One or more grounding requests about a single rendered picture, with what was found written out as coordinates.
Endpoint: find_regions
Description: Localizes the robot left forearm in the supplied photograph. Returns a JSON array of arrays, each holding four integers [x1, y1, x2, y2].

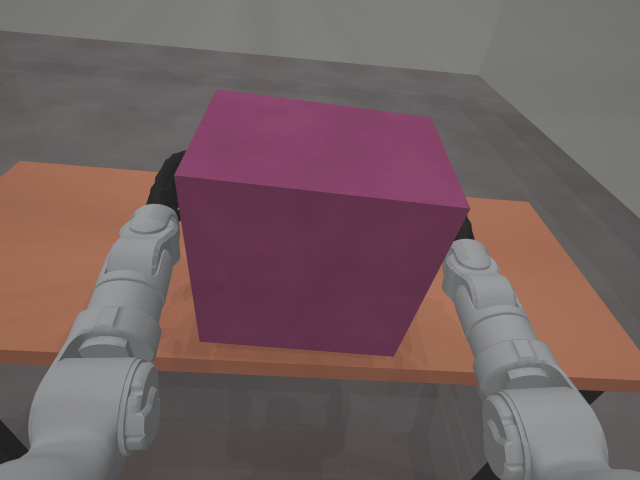
[[28, 204, 180, 446]]

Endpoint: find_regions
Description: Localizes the carton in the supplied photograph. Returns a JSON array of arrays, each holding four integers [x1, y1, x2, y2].
[[174, 89, 470, 357]]

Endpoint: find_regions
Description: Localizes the right robot upper arm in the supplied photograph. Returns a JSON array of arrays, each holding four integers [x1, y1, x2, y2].
[[482, 387, 640, 480]]

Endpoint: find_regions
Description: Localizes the left robot upper arm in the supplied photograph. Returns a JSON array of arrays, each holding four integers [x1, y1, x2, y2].
[[0, 357, 160, 480]]

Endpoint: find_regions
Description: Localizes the robot right forearm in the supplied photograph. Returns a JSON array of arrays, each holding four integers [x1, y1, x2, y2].
[[442, 239, 608, 462]]

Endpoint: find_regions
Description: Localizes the right robot hand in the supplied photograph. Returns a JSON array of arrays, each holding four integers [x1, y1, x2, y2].
[[454, 216, 475, 241]]

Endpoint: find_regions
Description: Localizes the table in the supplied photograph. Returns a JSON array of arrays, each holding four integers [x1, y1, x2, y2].
[[0, 161, 640, 480]]

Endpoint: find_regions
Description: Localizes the left robot hand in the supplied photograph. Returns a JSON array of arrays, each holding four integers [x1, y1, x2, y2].
[[146, 150, 186, 222]]

